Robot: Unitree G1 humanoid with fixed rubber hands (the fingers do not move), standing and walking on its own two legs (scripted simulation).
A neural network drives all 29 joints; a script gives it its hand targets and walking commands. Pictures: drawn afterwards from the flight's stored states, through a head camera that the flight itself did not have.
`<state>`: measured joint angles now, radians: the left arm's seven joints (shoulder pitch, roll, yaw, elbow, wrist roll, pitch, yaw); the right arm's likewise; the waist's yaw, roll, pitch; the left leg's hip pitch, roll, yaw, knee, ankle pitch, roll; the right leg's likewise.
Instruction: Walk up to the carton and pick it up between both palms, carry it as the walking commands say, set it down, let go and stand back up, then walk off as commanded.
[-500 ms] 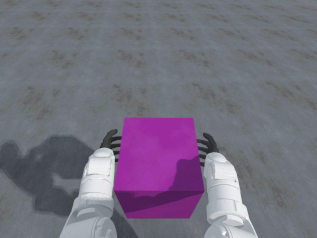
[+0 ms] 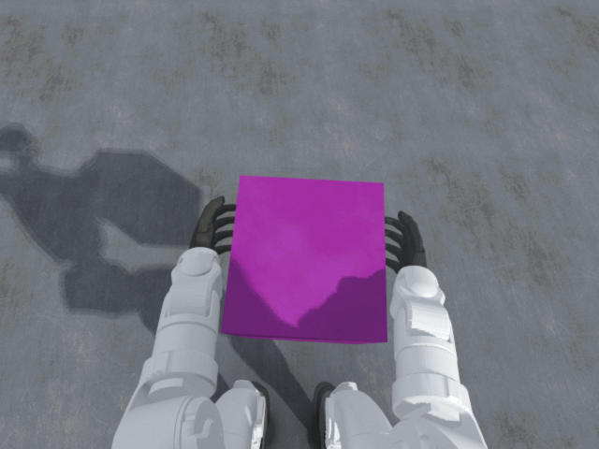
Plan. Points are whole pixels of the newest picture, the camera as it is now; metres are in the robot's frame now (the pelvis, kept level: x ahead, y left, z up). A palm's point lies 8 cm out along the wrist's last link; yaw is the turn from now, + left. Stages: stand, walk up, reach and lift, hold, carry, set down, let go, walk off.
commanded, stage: set down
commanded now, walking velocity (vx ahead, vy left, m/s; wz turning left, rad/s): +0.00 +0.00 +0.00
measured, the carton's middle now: (305, 271) +0.36 -0.01 -0.13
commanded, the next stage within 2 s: none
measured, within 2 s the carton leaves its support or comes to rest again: neither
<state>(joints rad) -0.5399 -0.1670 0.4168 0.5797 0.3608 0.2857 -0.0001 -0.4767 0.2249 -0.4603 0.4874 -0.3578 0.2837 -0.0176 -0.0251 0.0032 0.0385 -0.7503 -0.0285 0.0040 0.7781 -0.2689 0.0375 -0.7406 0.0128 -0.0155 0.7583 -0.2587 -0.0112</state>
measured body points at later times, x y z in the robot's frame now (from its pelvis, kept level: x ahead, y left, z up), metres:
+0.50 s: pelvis -0.01 +0.00 -0.07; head +0.18 +0.00 +0.34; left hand +0.41 +0.12 -0.14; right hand +0.38 -0.17 -0.13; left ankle +0.06 +0.10 -0.70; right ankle +0.06 -0.12 -0.70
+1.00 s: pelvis -0.02 +0.00 -0.15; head +0.20 +0.00 +0.24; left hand +0.44 +0.13 -0.22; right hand +0.41 -0.16 -0.22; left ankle +0.06 +0.10 -0.70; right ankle +0.06 -0.12 -0.70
